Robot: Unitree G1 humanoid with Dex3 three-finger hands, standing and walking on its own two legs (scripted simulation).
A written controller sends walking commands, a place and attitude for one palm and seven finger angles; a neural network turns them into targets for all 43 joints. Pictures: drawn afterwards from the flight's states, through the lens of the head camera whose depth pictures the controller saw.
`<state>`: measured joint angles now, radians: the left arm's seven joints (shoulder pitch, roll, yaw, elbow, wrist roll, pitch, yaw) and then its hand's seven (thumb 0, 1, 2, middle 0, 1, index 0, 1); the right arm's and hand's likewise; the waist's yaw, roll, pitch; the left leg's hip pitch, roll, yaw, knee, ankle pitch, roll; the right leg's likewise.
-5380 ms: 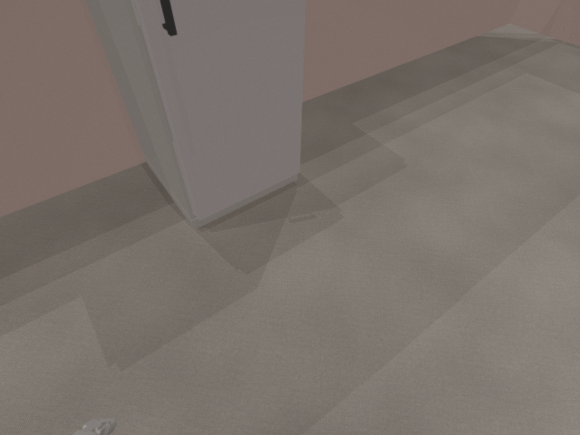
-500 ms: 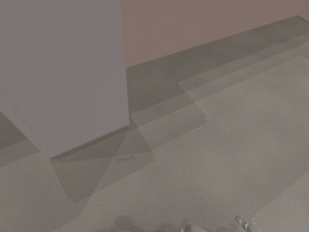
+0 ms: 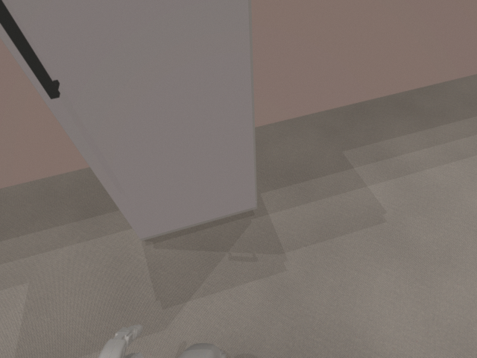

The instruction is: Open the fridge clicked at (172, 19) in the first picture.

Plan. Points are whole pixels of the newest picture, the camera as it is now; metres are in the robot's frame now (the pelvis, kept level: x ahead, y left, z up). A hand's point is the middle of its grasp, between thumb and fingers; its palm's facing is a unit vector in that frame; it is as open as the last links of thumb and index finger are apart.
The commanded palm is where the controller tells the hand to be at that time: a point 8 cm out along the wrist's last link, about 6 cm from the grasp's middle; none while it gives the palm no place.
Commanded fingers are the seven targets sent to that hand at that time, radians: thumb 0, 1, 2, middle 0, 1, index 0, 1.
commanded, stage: turn to face it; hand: left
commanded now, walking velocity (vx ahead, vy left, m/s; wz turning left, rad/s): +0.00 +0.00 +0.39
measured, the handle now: (15, 26) +0.67 +0.45 +0.25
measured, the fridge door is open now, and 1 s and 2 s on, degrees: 0 0 0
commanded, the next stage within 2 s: take the last steps up to it in 0.32 s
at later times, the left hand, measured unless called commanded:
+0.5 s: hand out of the picture -0.04 +0.28 -0.18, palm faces +0.23 -0.95 -0.22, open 7.4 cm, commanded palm none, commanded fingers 0.00 0.90 0.90 -0.20 -0.30 -0.20 -0.30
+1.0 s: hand out of the picture +0.05 +0.24 -0.15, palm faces +0.29 -0.93 -0.23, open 7.2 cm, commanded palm none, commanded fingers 0.00 0.90 0.90 -0.20 -0.30 -0.20 -0.30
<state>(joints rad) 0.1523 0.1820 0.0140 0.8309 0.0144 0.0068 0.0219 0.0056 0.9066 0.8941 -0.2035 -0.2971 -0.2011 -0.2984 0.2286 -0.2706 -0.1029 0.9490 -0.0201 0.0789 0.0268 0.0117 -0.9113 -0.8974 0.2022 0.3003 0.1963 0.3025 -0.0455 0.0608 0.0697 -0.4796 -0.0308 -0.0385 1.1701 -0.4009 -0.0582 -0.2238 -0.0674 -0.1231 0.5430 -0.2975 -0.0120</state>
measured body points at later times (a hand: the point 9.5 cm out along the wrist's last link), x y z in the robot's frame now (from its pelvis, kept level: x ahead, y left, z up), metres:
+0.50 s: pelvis -0.02 +0.07 +0.01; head +0.00 +0.11 +0.46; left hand -0.05 +0.33 -0.16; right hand +0.13 -0.15 -0.12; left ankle -0.03 +0.14 -0.74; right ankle -0.02 -0.09 -0.65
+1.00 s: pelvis +0.05 +0.05 +0.01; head +0.04 +0.02 +0.45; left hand +0.03 +0.29 -0.13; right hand +0.03 -0.19 -0.16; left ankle +0.01 +0.16 -0.68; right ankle +0.06 -0.04 -0.74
